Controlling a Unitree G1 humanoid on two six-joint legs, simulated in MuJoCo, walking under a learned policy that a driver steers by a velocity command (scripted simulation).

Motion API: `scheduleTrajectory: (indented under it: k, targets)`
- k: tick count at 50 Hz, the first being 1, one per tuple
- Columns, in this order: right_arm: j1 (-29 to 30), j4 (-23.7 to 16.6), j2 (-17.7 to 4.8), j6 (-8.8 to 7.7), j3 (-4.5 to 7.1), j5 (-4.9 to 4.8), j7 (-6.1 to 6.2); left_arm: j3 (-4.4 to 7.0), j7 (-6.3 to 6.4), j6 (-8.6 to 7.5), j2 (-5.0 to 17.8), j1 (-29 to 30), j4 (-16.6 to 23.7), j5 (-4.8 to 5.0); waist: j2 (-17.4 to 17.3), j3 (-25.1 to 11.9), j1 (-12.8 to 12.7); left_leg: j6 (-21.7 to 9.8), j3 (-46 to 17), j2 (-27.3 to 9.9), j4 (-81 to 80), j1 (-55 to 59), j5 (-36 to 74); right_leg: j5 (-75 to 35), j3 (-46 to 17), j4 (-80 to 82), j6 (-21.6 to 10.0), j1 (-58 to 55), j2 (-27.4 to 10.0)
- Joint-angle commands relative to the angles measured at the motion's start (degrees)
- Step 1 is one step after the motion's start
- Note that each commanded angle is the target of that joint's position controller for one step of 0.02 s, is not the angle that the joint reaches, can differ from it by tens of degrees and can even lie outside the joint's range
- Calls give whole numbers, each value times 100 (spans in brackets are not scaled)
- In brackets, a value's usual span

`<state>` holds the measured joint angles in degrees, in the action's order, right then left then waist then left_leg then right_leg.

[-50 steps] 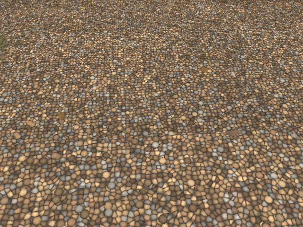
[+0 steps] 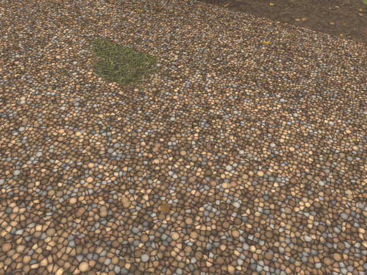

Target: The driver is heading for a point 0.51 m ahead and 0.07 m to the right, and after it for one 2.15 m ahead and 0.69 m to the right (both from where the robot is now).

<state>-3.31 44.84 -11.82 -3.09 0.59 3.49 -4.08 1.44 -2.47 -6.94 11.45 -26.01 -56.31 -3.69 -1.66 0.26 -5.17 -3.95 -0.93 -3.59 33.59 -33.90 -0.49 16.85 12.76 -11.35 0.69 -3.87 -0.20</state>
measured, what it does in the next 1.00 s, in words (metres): walks ahead: left foot, then right foot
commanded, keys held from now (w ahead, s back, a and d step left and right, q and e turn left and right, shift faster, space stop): no key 0.28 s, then w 0.42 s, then no key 0.16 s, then e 0.14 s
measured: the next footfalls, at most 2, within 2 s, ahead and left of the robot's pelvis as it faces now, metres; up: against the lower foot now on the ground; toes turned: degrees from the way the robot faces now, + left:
left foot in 0.04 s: +0.20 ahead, +0.12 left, +0.00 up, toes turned +2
right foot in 0.40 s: +0.17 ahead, -0.10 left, +0.00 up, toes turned -4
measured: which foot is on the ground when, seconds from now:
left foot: up 0.00-0.02, down 0.04-0.44, up 0.46-0.84, down 0.86-1.00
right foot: down 0.00-0.08, up 0.10-0.38, down 0.40-0.86, up 0.88-1.00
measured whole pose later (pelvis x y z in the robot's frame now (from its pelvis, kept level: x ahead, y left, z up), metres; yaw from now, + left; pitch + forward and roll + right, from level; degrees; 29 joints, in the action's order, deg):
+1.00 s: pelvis +0.29 +0.05 +0.00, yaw -2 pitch +1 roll +1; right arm -11.5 47.4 -12.0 -7.0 4.7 2.3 -1.4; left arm 2.9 -1.4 -4.9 12.4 -19.7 -52.4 -3.5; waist 1.1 0.1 -1.7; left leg -3.3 6.4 0.7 26.9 -16.7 -11.8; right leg 31.8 -1.2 -68.1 0.4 26.8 -2.1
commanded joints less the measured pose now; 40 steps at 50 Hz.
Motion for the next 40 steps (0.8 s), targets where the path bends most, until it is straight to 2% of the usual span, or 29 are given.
scheduleTrajectory:
  k: [1,2,3,4,5,6,7,8,9,10,12,14,15,17,18,20,21,22,23,24,25,26,29,31,33,35,36,38,40]
  targets:
    - [-53,-224,-712,-158,252,-128,56,288,84,12,1152,315,334,126,511,-4,633,-182,307,329,-745,942,524,-4650,-332,-790,-945,119,-1366]
    - [-264,-146,-994,-251,364,-216,104,286,95,18,1116,141,309,146,486,-312,694,-417,390,498,-799,1925,1201,-4879,-227,-1280,-661,479,-1118]
    - [-846,-23,-1453,-320,490,-255,171,173,63,18,712,-169,410,126,-28,-1331,705,-1115,-129,-73,-127,3734,3445,-3648,-44,-2198,-233,1239,-737]
    - [-1995,237,-1595,-250,476,-317,163,-113,-33,15,36,-912,487,67,-1109,-2845,802,-2354,-2354,-1722,-517,6112,4043,-156,-287,-3655,177,2761,-267]
    - [-2735,464,-1470,-230,543,-164,264,82,-102,67,640,-56,603,83,-617,-2557,1322,-2263,-3038,-1966,-1102,6074,3476,2484,-897,-4835,200,3520,64]
    - [-2493,557,-1732,-342,684,-147,375,103,-116,119,624,666,826,82,-435,-1554,1242,-1724,-2426,-1674,-1391,5118,2511,2506,-1373,-5303,14,4037,-276]
    - [-1737,426,-1455,-361,654,-306,429,142,-16,134,785,745,728,2,-322,-879,950,-1410,-1790,-1412,-1517,4089,2114,2316,-1394,-5256,28,4025,-630]
    - [-1133,250,-974,-349,483,-425,432,130,76,144,729,442,597,-50,-284,-704,567,-1237,-1478,-1219,-1732,3260,2078,2215,-1433,-4885,109,3542,-809]
    - [-825,157,-719,-367,399,-477,400,47,107,151,425,370,538,-6,-308,-452,368,-1101,-1180,-1071,-1941,2473,2141,1948,-1409,-4636,218,3067,-891]
    - [-650,97,-699,-370,379,-450,334,-5,86,165,210,166,420,59,-178,-466,160,-978,-881,-910,-2073,1871,2192,1514,-1359,-4454,330,2467,-880]
    - [68,-170,-962,-446,467,-332,199,31,-63,229,249,-334,158,235,-17,-508,-185,-698,-70,-417,-2000,850,1852,490,-1041,-4069,466,1537,-676]
    - [321,-190,-1042,-456,487,-361,71,75,-173,244,462,-312,173,242,-48,-457,-194,-632,-61,-334,-1718,560,887,-321,-934,-3386,569,1287,-607]
    - [16,-18,-1024,-413,487,-333,-1,119,-176,232,633,-329,165,181,-77,-325,-70,-685,-284,-433,-1651,483,-239,-514,-906,-3085,517,1232,-606]
    - [-887,266,-1310,-272,617,-188,-22,240,-16,118,1002,85,433,8,-198,-65,459,-1063,-1196,-870,-1794,998,-2747,152,-821,-3120,151,1941,-422]
    - [-1050,294,-1320,-252,624,-171,53,260,117,51,1058,312,583,14,-307,13,602,-1246,-1760,-1233,-1894,1429,-3428,474,-933,-3004,-109,2391,-458]
    - [-653,169,-727,-286,359,-169,193,185,301,-82,837,391,700,137,-239,-4,431,-1108,-2065,-1304,-1758,1426,-3553,180,-1196,-2305,-603,2024,-568]
    - [-364,81,-438,-267,217,-161,198,137,318,-169,716,277,730,192,47,-85,244,-857,-1668,-961,-1341,1143,-3439,296,-1471,-1639,-908,1477,-726]
    - [13,-230,-356,-264,165,-155,232,131,284,-246,761,360,738,270,872,105,180,-312,-488,-27,-607,411,-2881,1416,-2758,-575,-1582,1224,-1374]
    - [434,-362,-527,-227,219,-78,261,250,275,-264,1073,143,667,263,1265,354,-70,117,117,630,293,-548,-2382,1475,-3921,126,-2028,492,-1837]
    - [491,-370,-661,-237,264,-46,338,311,287,-265,1224,-191,654,140,1201,261,-286,117,-317,650,999,-964,-2758,1187,-4163,307,-2081,42,-2016]
    - [189,-234,-721,-258,305,-55,421,306,303,-245,1135,-216,632,-2,937,294,-142,46,-598,550,1591,-1159,-2577,681,-3993,241,-1958,-122,-2044]
    - [-97,-144,-722,-282,330,-40,492,255,319,-215,965,-334,569,-63,760,279,-60,21,-788,510,2078,-1249,-2353,49,-3783,210,-1894,-265,-2035]
    - [-404,-8,-429,-309,283,35,385,131,342,-115,534,-61,633,-39,458,311,266,93,-566,290,2295,-1043,-1256,-1093,-2645,345,-1582,-28,-1600]
    - [-260,-17,-259,-227,271,37,224,47,313,-66,354,-324,542,-8,528,362,226,255,-167,146,1788,-764,-572,-1153,-2107,454,-1436,203,-1332]
    - [27,-110,-48,-157,223,29,111,23,235,-37,338,-751,307,6,602,394,69,346,63,45,1157,-458,-231,-1155,-1848,505,-1446,393,-1268]
    - [309,-245,-73,-117,222,3,102,54,123,-50,506,-947,132,5,679,473,-25,314,212,78,606,-313,-305,-1424,-1825,460,-1539,388,-1369]
    - [342,-313,-59,-111,219,8,86,63,58,-56,555,-821,133,-30,760,446,50,249,341,126,588,81,-431,-1962,-1748,348,-1538,656,-1358]
    - [447,-459,-171,-102,265,6,47,127,-10,-56,732,-515,226,10,821,300,151,192,515,270,611,725,-800,-2800,-1591,2,-1455,976,-1323]
    - [310,-494,-365,-108,356,-54,88,223,34,-45,938,-180,277,47,803,295,312,99,410,272,267,944,-854,-3112,-1643,-403,-1346,877,-1452]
